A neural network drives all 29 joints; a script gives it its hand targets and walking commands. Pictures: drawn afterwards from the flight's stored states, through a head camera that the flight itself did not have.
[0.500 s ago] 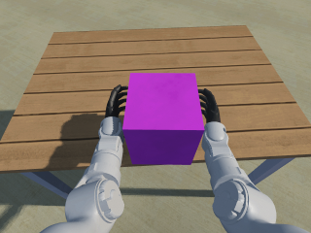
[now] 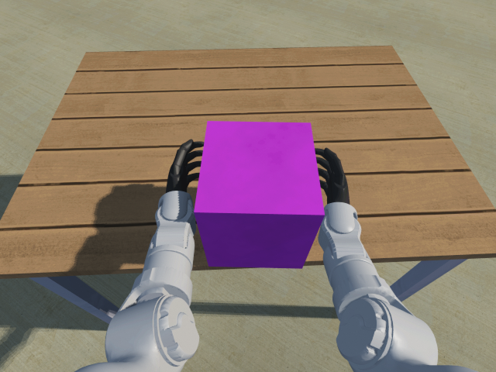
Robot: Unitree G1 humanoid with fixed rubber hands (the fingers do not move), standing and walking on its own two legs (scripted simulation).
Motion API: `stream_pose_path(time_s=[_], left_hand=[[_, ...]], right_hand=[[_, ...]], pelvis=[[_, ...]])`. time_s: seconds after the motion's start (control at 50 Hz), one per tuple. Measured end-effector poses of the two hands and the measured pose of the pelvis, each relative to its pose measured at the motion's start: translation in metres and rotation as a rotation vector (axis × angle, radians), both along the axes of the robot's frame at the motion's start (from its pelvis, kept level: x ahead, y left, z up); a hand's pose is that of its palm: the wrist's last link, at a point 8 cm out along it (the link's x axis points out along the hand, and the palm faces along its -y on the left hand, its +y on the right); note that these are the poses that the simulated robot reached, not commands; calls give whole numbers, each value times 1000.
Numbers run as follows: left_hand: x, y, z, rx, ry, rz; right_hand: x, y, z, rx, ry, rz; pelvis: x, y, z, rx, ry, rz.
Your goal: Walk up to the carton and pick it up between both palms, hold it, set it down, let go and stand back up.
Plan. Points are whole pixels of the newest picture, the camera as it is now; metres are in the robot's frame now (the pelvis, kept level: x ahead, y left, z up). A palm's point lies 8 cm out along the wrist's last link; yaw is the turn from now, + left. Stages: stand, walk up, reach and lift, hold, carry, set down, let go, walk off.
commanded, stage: reach and lift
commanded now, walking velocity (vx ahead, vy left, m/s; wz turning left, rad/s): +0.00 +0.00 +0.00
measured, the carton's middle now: (257, 198) +0.40 +0.04 +0.02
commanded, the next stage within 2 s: none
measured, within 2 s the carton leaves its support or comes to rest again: leaves its support in 0.94 s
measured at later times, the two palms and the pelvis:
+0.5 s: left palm (179, 186) +0.39 +0.18 +0.05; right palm (335, 196) +0.40 -0.09 +0.04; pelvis +0.00 -0.01 +0.00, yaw +0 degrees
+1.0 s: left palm (180, 190) +0.38 +0.17 +0.06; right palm (339, 200) +0.39 -0.09 +0.05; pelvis -0.01 -0.01 +0.00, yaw +1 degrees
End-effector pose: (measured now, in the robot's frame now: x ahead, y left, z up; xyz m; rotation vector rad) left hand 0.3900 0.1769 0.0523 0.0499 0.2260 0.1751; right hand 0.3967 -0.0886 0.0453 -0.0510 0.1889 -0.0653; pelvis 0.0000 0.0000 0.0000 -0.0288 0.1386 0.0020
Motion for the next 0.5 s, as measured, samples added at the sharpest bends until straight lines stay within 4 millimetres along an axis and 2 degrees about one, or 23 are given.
stream_pose_path(time_s=[0.5], left_hand=[[0,0,1,15,-1,-3]], right_hand=[[-1,0,-1,11,-14,-1]], pelvis=[[0,-6,1,3,1,7]])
